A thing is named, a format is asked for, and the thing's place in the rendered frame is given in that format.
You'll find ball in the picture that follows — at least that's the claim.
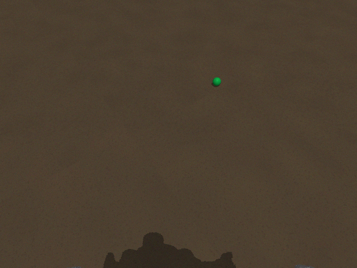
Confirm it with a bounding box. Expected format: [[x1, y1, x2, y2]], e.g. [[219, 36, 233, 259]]
[[213, 77, 221, 86]]

